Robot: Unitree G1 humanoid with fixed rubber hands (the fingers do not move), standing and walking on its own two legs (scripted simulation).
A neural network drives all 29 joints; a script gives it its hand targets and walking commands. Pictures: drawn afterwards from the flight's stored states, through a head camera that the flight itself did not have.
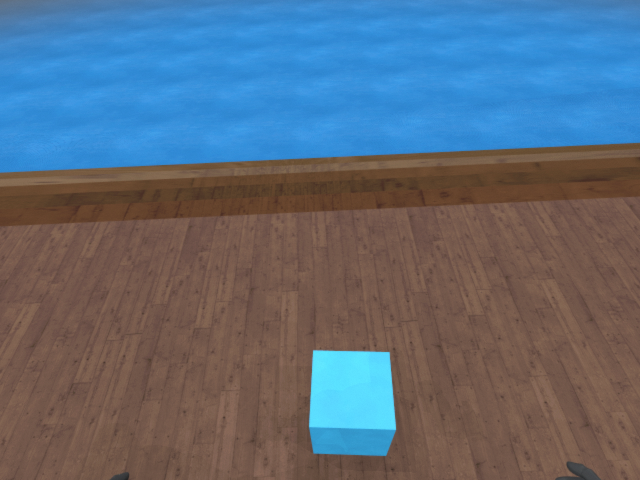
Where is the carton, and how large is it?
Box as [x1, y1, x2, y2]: [309, 350, 395, 455]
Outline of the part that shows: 313,350 309,429 313,453 385,455 395,430 389,353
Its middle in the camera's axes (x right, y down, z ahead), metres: +0.09 +0.46 +1.10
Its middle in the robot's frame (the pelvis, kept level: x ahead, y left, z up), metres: +0.44 -0.04 -0.66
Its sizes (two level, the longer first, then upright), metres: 0.210 0.200 0.250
